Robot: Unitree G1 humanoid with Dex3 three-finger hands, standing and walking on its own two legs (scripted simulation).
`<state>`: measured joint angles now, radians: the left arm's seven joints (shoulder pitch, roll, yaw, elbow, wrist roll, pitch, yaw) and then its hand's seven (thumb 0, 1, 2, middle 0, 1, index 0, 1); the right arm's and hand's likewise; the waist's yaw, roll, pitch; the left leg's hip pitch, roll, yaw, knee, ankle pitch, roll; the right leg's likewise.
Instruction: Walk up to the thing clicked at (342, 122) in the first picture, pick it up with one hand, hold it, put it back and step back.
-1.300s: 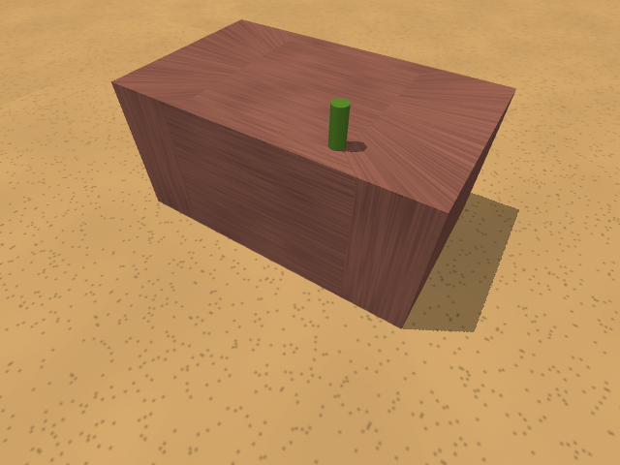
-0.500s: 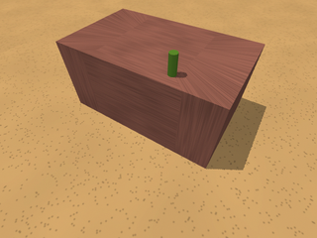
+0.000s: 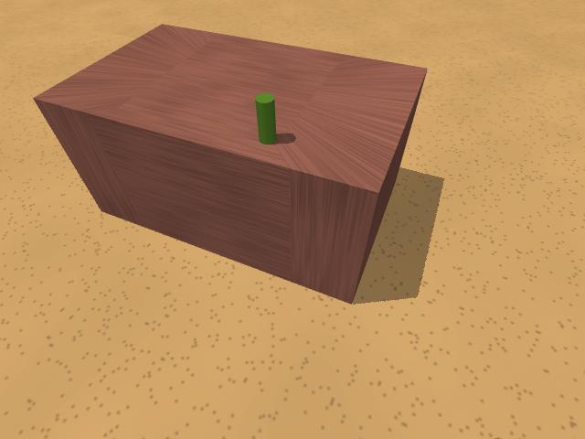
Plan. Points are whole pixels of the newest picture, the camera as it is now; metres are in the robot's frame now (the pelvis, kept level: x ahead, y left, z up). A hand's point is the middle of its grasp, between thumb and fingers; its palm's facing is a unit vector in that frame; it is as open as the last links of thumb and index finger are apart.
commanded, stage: walk up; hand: left
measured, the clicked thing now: (266, 119) +0.97 +0.06 -0.10
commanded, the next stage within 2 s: none
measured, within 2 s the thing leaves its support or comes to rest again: neither
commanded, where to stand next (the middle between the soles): +0.51 +0.04 m, yaw -25 degrees
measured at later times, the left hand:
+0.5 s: hand (153, 397) +0.23 +0.23 -0.14, palm faces -0.18 -0.89 -0.41, open 7.4 cm
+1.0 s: hand (176, 240) +0.55 +0.25 -0.13, palm faces -0.36 -0.80 -0.47, open 7.3 cm
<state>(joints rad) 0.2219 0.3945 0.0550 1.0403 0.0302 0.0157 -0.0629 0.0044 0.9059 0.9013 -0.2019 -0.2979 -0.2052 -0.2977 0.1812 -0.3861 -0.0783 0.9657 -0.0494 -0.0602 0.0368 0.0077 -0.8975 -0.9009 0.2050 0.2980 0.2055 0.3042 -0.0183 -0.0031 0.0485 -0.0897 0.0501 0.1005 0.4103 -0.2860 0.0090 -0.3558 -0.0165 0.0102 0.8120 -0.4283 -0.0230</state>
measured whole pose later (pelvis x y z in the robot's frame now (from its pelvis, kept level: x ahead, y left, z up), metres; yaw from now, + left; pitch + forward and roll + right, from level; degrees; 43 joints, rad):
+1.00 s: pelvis +0.37 +0.01 -0.02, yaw -19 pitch -3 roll +1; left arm 0.30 0.42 0.04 0.80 -0.01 -0.09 0.02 0.00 0.91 0.90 -0.20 -0.30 -0.20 -0.30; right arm 0.32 -0.41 -0.07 0.72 -0.05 0.01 0.07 0.01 -0.90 -0.90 0.20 0.30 0.20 0.30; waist -0.07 0.02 0.14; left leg -0.15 0.01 0.18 0.61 -0.41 0.05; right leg -0.45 -0.03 -0.05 0.70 -0.21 -0.02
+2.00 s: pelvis +0.44 +0.06 -0.02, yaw -26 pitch -3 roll +1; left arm 0.14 0.39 0.04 1.00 0.01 0.00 -0.02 0.00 0.91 0.90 -0.20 -0.30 -0.21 -0.30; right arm 0.17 -0.37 -0.01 1.00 -0.01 -0.03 0.00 0.01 -0.90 -0.90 0.20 0.30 0.20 0.30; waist 0.00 -0.01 0.07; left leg -0.30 0.06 0.01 0.65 -0.31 -0.03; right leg -0.28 -0.02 0.01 0.69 -0.37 0.00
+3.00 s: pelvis +0.46 +0.07 +0.01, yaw -27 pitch -2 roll +0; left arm 0.09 0.35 0.03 1.13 0.01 0.02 -0.02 0.00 0.91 0.90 -0.20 -0.30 -0.20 -0.30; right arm 0.09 -0.34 -0.01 1.12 -0.02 -0.03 0.00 0.01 -0.90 -0.90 0.20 0.30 0.20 0.30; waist 0.01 -0.01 0.05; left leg -0.15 0.05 0.03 0.38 -0.19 -0.03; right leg -0.11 -0.03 0.02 0.38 -0.22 0.03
